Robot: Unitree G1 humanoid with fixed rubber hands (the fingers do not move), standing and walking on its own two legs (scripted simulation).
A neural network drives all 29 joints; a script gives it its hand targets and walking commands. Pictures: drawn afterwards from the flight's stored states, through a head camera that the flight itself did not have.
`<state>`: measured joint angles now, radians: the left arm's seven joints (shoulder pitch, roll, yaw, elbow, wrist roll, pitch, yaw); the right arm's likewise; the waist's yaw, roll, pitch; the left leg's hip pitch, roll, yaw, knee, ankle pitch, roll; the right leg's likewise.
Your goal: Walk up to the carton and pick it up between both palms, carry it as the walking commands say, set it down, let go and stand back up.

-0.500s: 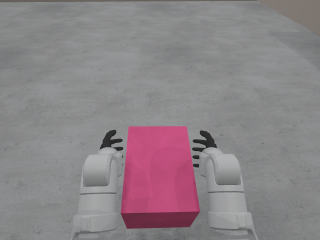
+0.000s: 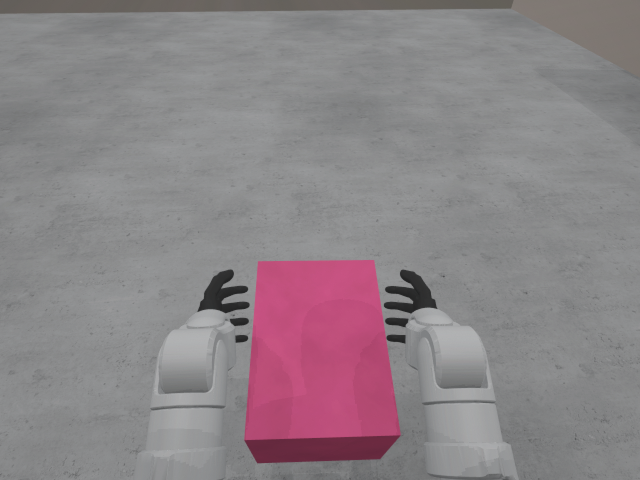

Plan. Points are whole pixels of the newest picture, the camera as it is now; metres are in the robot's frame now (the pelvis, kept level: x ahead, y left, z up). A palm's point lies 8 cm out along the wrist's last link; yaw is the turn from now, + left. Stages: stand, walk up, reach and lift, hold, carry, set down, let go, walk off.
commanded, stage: carry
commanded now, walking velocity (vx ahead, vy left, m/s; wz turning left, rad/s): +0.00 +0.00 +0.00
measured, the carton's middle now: (317, 358) +0.31 +0.00 -0.02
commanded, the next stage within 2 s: none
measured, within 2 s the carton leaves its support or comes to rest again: neither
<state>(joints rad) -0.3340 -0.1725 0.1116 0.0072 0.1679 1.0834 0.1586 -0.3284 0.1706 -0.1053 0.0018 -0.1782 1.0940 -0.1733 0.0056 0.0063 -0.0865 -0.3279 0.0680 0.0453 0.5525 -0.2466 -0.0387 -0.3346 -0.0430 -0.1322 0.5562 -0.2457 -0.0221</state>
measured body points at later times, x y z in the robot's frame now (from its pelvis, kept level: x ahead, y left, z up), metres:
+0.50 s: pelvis +0.00 +0.00 +0.00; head -0.02 +0.00 +0.45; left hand +0.31 +0.13 +0.07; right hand +0.31 -0.13 +0.07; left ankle +0.02 +0.14 -0.73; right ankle +0.03 -0.10 -0.73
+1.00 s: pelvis +0.00 +0.00 +0.00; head -0.02 +0.00 +0.45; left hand +0.31 +0.13 +0.07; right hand +0.31 -0.13 +0.07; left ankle +0.02 +0.14 -0.73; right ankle +0.03 -0.10 -0.73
